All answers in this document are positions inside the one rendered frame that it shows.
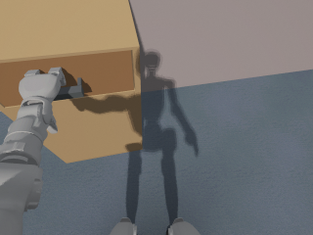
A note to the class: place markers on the cabinet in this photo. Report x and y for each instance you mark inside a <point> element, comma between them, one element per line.
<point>89,127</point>

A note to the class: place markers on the robot left thigh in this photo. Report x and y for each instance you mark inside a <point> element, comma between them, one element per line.
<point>124,228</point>

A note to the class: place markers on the handle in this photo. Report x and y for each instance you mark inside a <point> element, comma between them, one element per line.
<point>71,92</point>

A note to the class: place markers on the right robot shin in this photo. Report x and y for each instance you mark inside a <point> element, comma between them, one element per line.
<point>179,219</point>

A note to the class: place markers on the drawer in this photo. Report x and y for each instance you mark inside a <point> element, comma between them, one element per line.
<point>101,73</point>

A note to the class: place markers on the robot left forearm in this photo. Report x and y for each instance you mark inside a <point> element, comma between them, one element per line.
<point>26,135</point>

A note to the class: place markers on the left robot hand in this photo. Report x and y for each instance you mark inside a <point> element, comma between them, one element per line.
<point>44,85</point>

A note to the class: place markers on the robot left upper arm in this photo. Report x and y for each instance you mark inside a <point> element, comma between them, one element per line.
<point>20,190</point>

